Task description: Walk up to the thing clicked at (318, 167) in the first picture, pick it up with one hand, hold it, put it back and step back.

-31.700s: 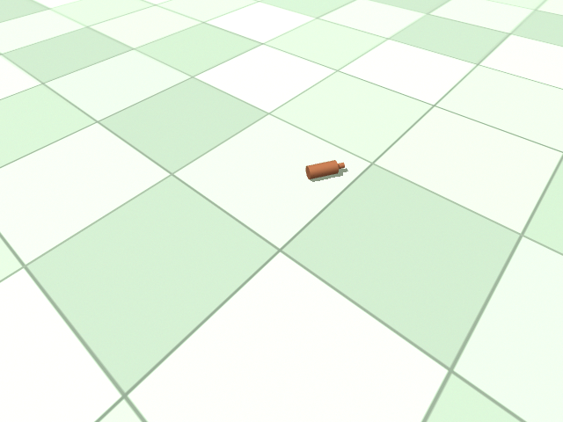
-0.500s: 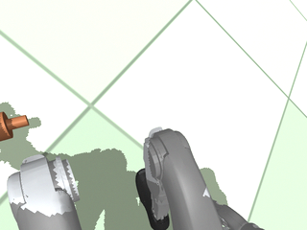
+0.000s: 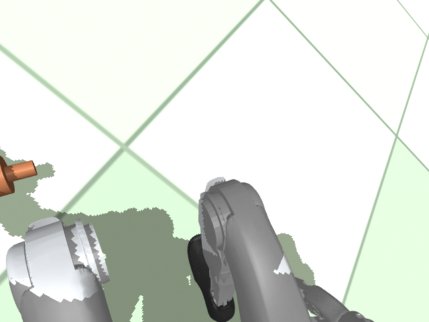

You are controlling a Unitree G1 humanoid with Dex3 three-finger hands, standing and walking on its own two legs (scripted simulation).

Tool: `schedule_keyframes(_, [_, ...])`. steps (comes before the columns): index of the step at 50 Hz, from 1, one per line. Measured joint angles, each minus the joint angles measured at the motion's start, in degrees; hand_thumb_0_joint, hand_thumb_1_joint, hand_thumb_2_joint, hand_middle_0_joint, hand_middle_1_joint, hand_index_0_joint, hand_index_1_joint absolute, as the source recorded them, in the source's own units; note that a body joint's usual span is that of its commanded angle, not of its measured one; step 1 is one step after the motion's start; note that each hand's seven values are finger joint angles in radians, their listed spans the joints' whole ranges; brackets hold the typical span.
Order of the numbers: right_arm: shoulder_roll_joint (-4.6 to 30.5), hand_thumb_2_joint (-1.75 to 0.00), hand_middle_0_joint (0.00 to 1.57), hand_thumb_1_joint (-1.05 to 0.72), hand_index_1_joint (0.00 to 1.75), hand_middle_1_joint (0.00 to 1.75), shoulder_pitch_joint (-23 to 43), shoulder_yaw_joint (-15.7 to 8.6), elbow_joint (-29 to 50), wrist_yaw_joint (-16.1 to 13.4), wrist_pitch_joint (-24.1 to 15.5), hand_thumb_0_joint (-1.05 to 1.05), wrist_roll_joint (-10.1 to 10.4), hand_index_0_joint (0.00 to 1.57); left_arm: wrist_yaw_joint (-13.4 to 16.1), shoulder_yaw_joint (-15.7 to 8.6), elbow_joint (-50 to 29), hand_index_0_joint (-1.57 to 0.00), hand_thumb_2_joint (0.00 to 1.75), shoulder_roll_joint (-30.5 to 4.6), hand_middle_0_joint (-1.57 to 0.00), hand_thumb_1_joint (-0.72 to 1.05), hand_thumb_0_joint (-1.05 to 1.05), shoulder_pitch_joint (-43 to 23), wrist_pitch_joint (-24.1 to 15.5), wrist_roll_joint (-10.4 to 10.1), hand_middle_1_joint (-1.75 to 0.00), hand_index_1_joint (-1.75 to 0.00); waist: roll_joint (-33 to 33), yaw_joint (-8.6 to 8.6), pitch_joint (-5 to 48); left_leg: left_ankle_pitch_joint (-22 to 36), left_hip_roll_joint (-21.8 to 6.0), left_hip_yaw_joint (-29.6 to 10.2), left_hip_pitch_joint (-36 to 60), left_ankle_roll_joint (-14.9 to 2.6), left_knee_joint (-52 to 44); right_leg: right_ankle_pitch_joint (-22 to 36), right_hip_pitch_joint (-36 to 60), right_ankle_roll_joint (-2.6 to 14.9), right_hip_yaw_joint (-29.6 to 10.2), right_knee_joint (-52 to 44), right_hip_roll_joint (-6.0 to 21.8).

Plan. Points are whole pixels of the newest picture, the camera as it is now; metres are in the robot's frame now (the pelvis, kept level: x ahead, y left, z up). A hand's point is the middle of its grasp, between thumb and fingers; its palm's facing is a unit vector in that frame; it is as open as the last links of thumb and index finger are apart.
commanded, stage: close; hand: left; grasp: from above
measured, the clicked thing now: out of the picture +0.40 +0.33 -0.25
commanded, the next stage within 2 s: settle in 1.02 s
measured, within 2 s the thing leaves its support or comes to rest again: leaves its support in 1.44 s
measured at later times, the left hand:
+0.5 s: hand out of the picture +0.39 +0.34 -0.23, palm faces -0.37 -0.18 -0.91, open 10.6 cm
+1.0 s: hand out of the picture +0.38 +0.35 -0.23, palm faces -0.41 -0.18 -0.89, open 9.8 cm
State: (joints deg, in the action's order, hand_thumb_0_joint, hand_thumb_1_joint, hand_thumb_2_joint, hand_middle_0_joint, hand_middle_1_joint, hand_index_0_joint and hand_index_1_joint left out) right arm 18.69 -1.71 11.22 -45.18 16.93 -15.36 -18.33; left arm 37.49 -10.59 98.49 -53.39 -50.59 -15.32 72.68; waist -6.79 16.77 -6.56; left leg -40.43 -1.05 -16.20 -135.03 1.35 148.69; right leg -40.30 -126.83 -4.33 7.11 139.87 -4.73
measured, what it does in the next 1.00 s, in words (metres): stands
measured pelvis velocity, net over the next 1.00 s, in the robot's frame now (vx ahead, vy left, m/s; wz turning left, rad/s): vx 0.00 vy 0.00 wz -0.01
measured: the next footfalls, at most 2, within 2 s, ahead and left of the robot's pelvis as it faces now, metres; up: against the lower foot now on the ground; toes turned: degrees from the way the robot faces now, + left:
none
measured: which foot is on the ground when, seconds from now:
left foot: down 0.00-1.00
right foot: down 0.00-1.00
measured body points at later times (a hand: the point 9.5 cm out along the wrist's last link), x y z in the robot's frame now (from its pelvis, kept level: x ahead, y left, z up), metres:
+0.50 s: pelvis +0.00 +0.00 +0.00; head +0.23 +0.14 +0.36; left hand +0.40 +0.35 -0.18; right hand +0.10 -0.26 -0.06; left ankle +0.06 +0.13 -0.26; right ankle +0.11 -0.13 -0.25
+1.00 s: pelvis +0.00 +0.00 +0.00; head +0.24 +0.13 +0.36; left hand +0.40 +0.36 -0.18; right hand +0.09 -0.25 -0.08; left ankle +0.06 +0.13 -0.26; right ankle +0.11 -0.13 -0.25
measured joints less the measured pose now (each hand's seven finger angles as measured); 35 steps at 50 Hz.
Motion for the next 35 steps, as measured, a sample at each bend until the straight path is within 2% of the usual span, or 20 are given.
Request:
schedule_keyframes(4, [-0.2,-0.89,0.20,-0.89,0.29,0.30,-0.2,0.9,0.1,-0.2,0.6,0.00,0.0,0.19,-0.4,0.5,-0.3,-0.29,0.80,-0.2,-0.29,-0.23,0.00,0.4,-1.7,0.2,-0.86,-0.85,-0.3,-0.14,-0.4,0.0,0.0,-0.2,0.3,0.09,0.0,0.1,0.4,0.01,0.2,-0.1,0.0])
schedule_keyframes(10, [-0.7,-0.89,0.20,-0.89,0.29,0.30,-0.1,1.6,0.0,-0.2,1.2,0.00,-0.7,0.20,1.8,1.2,-1.0,-0.35,0.76,0.6,-0.34,-0.16,0.00,1.6,-3.1,2.1,-0.83,-0.81,-0.5,-0.20,-0.4,0.0,0.0,-0.5,0.7,0.26,0.1,0.3,0.6,0.33,0.5,-0.2,-0.1])
schedule_keyframes(16, [-0.6,-0.89,0.20,-0.89,0.29,0.30,0.8,1.4,-0.4,0.0,0.7,0.00,-0.8,0.20,5.0,2.3,-1.1,-0.41,0.72,2.1,-0.41,-0.08,0.00,1.6,-1.4,2.6,-0.77,-0.76,-0.5,-0.19,0.0,0.1,-0.3,-0.5,0.5,0.10,0.1,0.6,0.3,0.20,0.4,-0.2,-0.4])
schedule_keyframes(20, [-0.3,-0.89,0.20,-0.89,0.29,0.30,1.0,0.9,-0.3,0.1,0.0,0.00,-0.3,0.20,5.4,2.5,-0.9,-0.46,0.67,2.7,-0.45,-0.03,0.00,1.0,0.6,1.6,-0.73,-0.71,-0.5,-0.14,0.2,0.1,-0.5,-0.3,0.2,-0.17,0.0,0.7,0.0,0.12,0.2,-0.4,-0.5])
schedule_keyframes(26, [0.1,-0.89,0.20,-0.89,0.29,0.30,0.7,0.4,0.6,0.5,-0.9,0.00,0.4,0.20,3.6,-1.0,-0.7,-0.51,0.61,1.4,-0.50,0.03,0.00,0.7,2.2,0.3,-0.68,-0.66,-0.4,0.34,0.4,0.0,-0.3,-0.2,0.1,-0.12,0.0,0.5,-0.1,0.30,0.2,-0.4,-0.3])
schedule_keyframes(31, [0.3,-0.89,0.20,-0.89,0.29,0.30,0.2,0.3,0.6,0.2,-0.8,0.00,0.6,0.19,-0.1,-0.9,-0.3,-0.56,0.57,-0.2,-0.52,0.06,0.00,-0.3,1.2,-0.9,-0.65,-0.63,-0.1,0.39,-0.1,0.2,0.1,-0.2,-0.2,-0.07,0.2,0.2,-0.1,0.14,0.2,0.0,0.0])
schedule_keyframes(35, [0.2,-0.89,0.20,-0.89,0.29,0.30,-0.2,0.8,0.8,0.1,0.1,0.00,0.5,0.19,-1.4,0.3,-0.8,-0.59,0.54,-0.8,-0.53,0.08,-0.01,-0.2,-0.3,-1.1,-0.63,-0.62,0.0,0.23,-0.6,0.1,0.1,-0.2,0.0,-0.05,0.1,0.2,0.1,0.06,0.2,-0.1,0.1])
